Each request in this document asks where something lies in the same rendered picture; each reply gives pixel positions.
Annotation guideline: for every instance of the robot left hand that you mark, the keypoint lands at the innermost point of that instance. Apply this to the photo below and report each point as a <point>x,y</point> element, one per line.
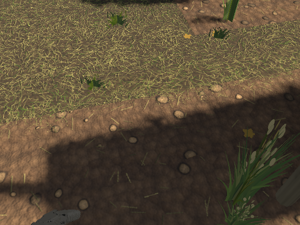
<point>56,217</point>

